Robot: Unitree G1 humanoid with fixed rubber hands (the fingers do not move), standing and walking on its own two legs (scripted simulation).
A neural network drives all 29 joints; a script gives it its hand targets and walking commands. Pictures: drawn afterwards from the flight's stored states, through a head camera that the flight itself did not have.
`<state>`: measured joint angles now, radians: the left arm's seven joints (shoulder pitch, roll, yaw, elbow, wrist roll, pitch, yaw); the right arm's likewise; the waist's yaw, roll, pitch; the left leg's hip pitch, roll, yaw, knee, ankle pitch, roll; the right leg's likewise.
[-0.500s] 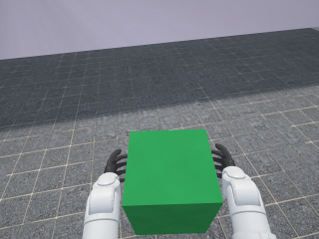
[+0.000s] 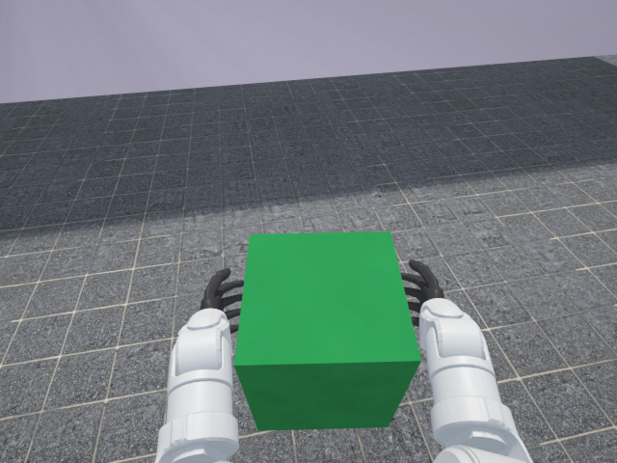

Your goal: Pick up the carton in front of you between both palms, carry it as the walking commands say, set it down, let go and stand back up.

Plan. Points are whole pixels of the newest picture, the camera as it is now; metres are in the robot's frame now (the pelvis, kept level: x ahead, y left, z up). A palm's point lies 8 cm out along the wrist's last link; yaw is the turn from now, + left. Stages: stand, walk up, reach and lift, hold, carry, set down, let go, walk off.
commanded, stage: set down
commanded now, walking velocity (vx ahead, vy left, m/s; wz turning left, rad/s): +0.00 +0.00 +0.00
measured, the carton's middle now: (321, 335) +0.33 +0.01 -0.03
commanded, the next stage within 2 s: none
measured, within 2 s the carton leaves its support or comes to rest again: neither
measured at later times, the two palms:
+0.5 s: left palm (251, 345) +0.39 +0.15 -0.17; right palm (407, 347) +0.38 -0.15 -0.16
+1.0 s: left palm (258, 352) +0.45 +0.15 -0.30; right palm (389, 356) +0.44 -0.15 -0.29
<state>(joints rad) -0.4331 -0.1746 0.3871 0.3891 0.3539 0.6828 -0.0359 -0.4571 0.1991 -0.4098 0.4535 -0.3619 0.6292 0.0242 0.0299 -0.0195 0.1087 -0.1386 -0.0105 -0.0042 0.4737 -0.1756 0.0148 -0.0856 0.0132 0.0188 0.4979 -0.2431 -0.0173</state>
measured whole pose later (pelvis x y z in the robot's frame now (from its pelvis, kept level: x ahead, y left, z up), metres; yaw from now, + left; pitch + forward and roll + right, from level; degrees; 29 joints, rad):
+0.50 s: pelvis -0.02 +0.00 -0.08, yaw -2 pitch +23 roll -1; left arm -0.74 -0.07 0.44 0.57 0.32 0.22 -0.04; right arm -0.72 0.16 -0.47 0.54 -0.28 0.21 -0.05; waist 0.00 -0.02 0.14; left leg -1.12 -0.02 -0.04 1.00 -0.29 0.00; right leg -1.06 0.05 0.02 1.02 -0.36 0.00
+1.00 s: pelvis -0.02 +0.01 -0.20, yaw -4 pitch +45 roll -2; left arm -0.94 0.00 0.43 0.63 0.26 0.28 -0.01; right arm -0.91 0.10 -0.51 0.59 -0.21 0.25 -0.07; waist 0.01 -0.03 -0.15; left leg -1.84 -0.03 -0.03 1.50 -0.44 0.01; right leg -1.78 0.07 0.02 1.51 -0.52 0.02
